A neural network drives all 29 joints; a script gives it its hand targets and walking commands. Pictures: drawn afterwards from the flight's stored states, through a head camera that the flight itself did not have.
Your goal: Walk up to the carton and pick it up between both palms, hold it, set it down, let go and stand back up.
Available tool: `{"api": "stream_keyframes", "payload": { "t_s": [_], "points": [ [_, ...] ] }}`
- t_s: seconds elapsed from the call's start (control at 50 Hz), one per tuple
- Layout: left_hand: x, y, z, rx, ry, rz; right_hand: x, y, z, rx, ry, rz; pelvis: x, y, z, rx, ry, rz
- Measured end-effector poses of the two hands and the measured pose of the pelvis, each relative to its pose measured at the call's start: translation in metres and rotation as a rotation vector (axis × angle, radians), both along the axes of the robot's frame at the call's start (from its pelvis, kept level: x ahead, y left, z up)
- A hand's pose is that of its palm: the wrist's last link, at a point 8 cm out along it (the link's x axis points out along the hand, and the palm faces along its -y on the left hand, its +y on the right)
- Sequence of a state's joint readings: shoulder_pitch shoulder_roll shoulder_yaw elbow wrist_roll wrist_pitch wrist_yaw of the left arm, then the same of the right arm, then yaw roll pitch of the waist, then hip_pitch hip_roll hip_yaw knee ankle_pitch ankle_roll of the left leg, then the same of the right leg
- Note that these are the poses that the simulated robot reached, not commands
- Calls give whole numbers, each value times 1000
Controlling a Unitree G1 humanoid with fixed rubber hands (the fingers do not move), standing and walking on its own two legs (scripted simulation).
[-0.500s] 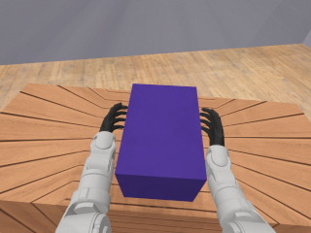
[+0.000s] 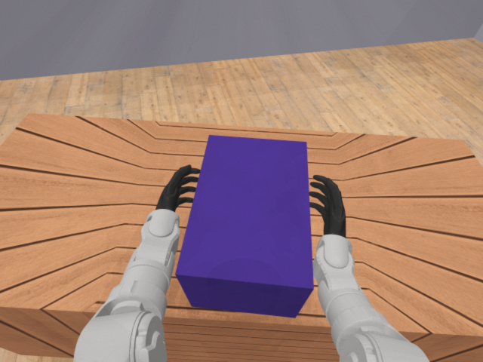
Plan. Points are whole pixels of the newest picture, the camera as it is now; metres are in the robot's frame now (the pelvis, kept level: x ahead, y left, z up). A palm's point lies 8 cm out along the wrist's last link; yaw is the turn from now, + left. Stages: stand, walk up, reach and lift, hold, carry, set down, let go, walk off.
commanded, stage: set down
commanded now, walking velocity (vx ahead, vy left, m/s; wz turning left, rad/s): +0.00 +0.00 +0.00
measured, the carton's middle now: (250, 222) +0.39 -0.06 -0.01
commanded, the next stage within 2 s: none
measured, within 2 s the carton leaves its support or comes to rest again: rests again in 1.10 s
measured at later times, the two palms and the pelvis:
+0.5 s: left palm (180, 215) +0.41 +0.08 +0.00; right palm (332, 236) +0.33 -0.20 +0.00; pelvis +0.00 +0.00 +0.00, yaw -1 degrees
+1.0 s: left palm (187, 220) +0.42 +0.07 -0.04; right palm (332, 245) +0.33 -0.20 -0.03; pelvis +0.00 +0.00 -0.01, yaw -1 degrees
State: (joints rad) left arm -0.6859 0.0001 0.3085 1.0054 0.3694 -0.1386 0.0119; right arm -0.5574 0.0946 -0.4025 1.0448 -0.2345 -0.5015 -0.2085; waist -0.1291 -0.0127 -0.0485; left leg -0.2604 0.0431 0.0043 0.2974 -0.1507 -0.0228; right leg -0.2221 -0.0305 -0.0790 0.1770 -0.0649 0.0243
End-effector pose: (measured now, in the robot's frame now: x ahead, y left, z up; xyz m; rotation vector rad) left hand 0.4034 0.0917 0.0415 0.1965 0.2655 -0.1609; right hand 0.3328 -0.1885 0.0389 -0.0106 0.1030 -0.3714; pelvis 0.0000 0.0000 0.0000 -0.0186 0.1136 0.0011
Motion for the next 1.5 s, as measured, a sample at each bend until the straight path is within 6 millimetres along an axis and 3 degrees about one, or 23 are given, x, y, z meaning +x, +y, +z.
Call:
{"api": "stream_keyframes", "payload": {
  "t_s": [0.86, 1.5],
  "points": [
    [16, -20, -75, -10, 98, -78, -5, -13, -60, 25, 111, -88, 4, -3, -10, -8, 233, -14],
    [18, -30, -82, -49, 64, -101, -17, -18, -81, 62, 120, -135, -11, 2, -24, -16, 305, -31]
  ]
}}
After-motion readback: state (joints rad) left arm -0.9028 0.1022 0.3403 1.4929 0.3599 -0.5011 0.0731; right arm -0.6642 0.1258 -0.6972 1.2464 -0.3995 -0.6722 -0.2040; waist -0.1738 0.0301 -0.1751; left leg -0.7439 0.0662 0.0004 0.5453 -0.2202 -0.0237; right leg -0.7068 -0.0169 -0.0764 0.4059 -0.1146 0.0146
